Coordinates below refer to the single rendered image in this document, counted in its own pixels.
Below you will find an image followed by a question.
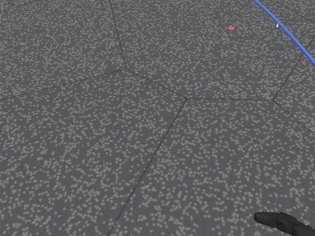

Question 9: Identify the robot right hand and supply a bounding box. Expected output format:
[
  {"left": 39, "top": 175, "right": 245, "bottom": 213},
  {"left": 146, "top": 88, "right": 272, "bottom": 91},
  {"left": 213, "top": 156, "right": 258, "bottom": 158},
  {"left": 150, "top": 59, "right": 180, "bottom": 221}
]
[{"left": 254, "top": 211, "right": 315, "bottom": 236}]

